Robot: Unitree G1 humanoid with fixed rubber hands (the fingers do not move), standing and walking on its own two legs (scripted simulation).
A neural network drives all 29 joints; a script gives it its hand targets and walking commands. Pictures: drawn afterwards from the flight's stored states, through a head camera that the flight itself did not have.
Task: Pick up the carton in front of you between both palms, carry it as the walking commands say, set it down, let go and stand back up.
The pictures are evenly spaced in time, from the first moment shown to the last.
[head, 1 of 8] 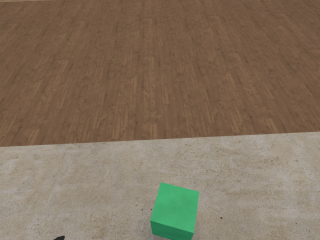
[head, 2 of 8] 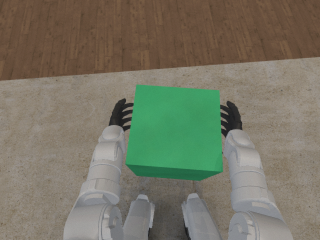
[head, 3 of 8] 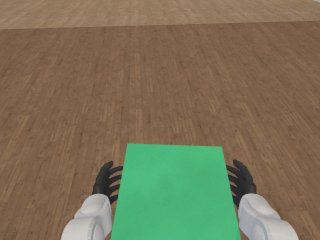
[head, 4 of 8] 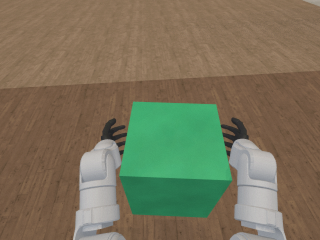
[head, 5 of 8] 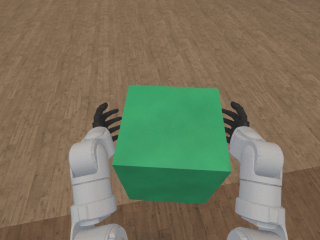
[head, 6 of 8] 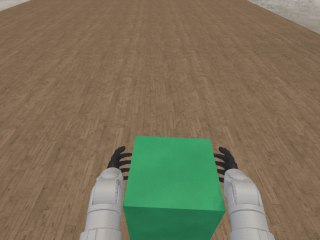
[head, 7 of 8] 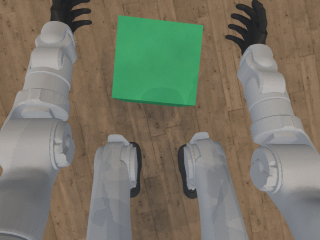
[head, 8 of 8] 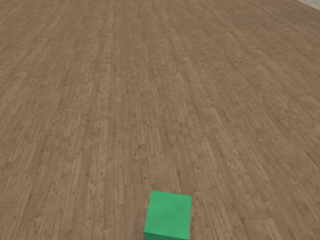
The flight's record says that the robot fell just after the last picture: no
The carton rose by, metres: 0.95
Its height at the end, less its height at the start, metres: +0.24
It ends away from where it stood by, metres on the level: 4.57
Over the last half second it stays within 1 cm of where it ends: yes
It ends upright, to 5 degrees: yes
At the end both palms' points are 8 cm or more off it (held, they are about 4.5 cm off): yes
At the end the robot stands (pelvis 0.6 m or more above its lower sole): yes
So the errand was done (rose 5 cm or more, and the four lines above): yes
